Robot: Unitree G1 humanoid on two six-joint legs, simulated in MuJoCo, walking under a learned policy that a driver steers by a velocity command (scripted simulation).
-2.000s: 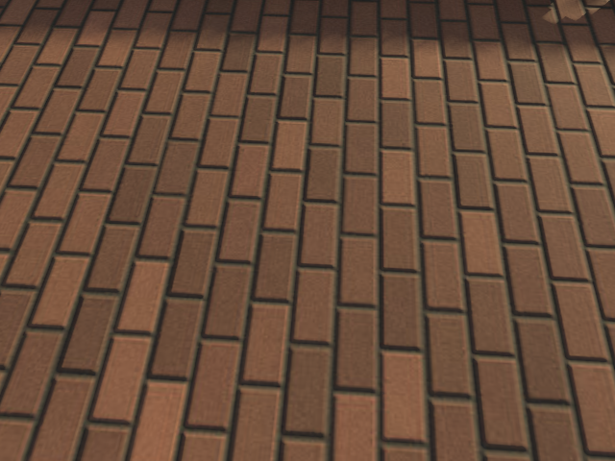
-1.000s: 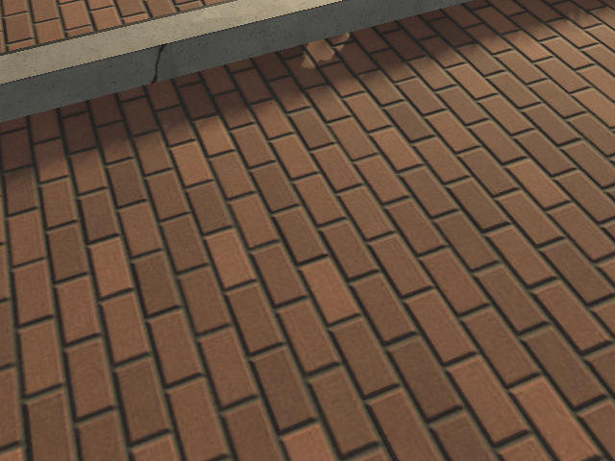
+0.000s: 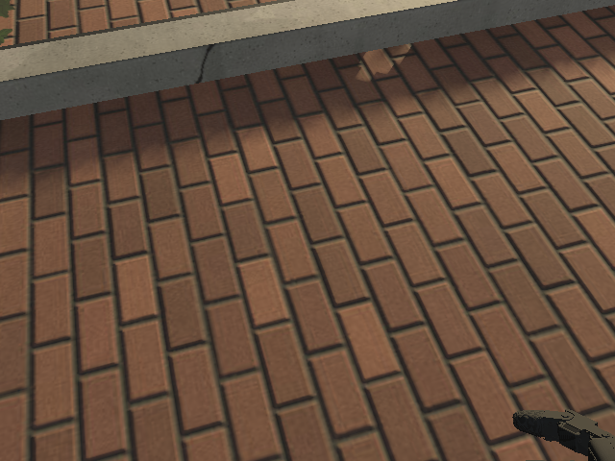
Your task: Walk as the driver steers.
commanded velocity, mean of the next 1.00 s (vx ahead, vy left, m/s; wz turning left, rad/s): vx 0.49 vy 0.00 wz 0.16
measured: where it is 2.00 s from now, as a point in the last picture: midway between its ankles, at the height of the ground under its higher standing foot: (259, 228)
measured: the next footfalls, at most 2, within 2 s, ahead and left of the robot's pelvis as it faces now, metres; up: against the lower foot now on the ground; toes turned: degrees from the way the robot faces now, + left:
left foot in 0.06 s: +0.24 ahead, +0.12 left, +0.00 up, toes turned +1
right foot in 0.64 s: +0.52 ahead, -0.12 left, +0.00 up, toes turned +0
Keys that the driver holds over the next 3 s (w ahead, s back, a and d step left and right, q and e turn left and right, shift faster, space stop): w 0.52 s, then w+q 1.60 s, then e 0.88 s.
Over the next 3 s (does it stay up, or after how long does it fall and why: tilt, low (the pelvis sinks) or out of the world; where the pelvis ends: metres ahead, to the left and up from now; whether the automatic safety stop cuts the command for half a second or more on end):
stays up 1.21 0.43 0.01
